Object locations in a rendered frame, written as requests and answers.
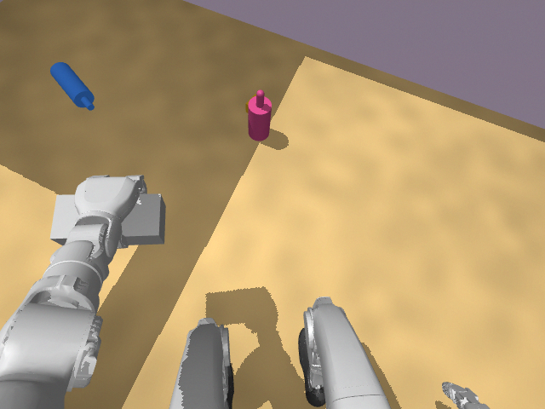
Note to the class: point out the left robot arm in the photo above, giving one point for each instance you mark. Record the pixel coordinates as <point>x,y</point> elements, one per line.
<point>51,342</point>

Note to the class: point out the right robot hand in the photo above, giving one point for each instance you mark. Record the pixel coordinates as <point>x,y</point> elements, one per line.
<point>464,398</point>

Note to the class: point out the left robot hand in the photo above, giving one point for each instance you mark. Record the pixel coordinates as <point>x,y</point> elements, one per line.
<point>114,195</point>

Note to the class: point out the right robot foot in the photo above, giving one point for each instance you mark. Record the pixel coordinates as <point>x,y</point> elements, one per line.
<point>314,396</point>

